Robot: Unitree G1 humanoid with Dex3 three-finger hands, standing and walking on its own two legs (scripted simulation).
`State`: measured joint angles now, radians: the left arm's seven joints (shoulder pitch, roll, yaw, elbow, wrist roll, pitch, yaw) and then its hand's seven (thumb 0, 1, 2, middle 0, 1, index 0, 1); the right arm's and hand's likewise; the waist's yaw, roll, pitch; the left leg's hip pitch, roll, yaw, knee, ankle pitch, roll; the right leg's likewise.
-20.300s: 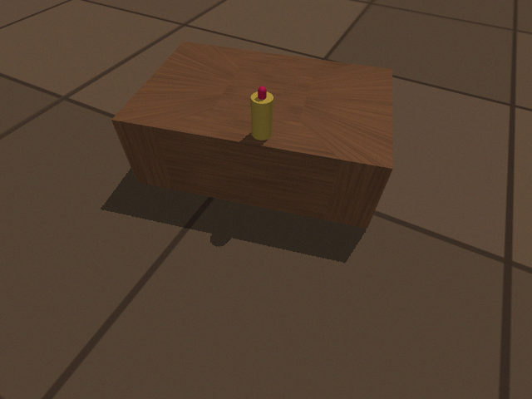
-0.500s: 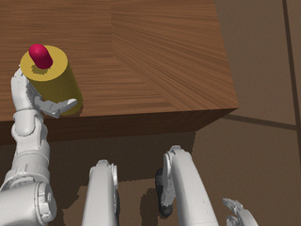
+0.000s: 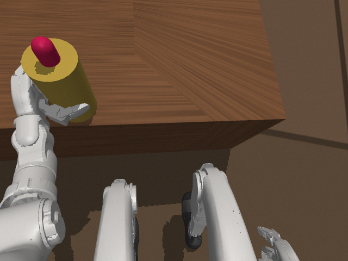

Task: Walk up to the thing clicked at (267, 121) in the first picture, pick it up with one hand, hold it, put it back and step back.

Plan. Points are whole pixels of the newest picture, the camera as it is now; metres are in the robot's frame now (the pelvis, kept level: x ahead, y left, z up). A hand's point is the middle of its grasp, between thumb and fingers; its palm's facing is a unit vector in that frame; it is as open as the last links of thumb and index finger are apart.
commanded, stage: open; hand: left
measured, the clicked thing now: (63, 80) +0.48 +0.18 +0.01
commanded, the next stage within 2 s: withdraw in 0.42 s
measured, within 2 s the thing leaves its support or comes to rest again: rests again in 0.52 s
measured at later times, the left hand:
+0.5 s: hand (57, 84) +0.49 +0.20 -0.01, palm faces +0.13 -0.99 -0.01, open 15.0 cm
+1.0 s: hand out of the picture +0.52 +0.25 +0.10, palm faces +0.15 -0.99 -0.02, open 17.5 cm
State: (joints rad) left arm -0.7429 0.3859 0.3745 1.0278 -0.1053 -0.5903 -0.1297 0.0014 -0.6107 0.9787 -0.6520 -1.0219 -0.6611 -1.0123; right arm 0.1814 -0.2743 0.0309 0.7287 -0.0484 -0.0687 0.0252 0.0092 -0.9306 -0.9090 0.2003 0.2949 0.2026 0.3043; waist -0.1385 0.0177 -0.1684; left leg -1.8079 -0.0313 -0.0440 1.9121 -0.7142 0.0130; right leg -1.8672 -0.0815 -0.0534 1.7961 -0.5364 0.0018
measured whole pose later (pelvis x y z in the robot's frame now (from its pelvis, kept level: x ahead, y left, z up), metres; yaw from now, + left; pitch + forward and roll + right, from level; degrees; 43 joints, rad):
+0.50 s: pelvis -0.01 +0.00 -0.01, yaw +0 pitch +34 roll -3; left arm -0.81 0.40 0.38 1.06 -0.10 -0.58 -0.13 0.00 -0.61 0.30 -0.51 -0.45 -0.50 -0.46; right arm 0.18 -0.28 0.04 0.70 -0.05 -0.04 0.03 0.01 -0.92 -0.90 0.20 0.30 0.20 0.30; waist -0.13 0.01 -0.17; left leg -1.83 -0.04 -0.04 1.93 -0.70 0.01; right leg -1.89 -0.09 -0.05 1.82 -0.53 0.00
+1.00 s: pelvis +0.00 +0.00 +0.06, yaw +0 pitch +31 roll -4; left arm -0.92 0.58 0.43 1.11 -0.13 -0.38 -0.23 -0.03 -0.61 0.08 -0.09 -0.10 -0.08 -0.12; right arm 0.22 -0.27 0.06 0.70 0.00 -0.03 -0.02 0.01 -0.91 -0.90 0.20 0.30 0.20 0.30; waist -0.14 0.02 -0.15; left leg -1.60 -0.02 -0.05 1.72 -0.66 0.02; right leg -1.65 -0.07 -0.06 1.60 -0.49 0.01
